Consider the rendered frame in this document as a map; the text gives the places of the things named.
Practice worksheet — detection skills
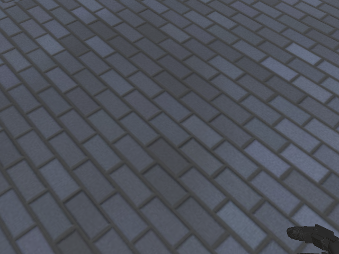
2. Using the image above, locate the right robot hand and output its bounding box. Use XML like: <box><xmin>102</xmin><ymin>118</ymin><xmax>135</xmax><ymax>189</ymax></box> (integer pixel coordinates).
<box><xmin>287</xmin><ymin>224</ymin><xmax>339</xmax><ymax>254</ymax></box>

